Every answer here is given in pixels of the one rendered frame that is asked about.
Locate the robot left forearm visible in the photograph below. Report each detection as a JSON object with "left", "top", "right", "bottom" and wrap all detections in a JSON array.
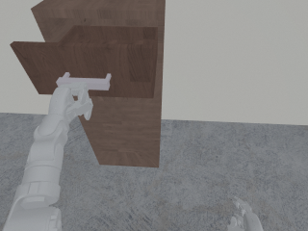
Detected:
[{"left": 2, "top": 114, "right": 69, "bottom": 231}]

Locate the drawer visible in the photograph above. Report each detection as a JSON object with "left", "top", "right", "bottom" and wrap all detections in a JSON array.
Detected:
[{"left": 10, "top": 25, "right": 158, "bottom": 99}]

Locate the left robot hand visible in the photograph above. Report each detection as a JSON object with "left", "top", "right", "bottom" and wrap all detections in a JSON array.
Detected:
[{"left": 48, "top": 82, "right": 93, "bottom": 124}]

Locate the cabinet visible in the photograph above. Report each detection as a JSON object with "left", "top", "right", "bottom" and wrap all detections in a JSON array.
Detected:
[{"left": 31, "top": 0, "right": 166, "bottom": 168}]

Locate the right robot hand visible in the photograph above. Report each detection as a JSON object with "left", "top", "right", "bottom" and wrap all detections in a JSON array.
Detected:
[{"left": 227, "top": 196, "right": 264, "bottom": 231}]

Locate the handle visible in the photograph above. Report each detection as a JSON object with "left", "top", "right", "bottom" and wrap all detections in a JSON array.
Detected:
[{"left": 56, "top": 72, "right": 112, "bottom": 90}]

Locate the left robot upper arm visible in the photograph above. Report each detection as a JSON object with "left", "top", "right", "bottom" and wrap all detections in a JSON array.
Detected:
[{"left": 5, "top": 206, "right": 63, "bottom": 231}]

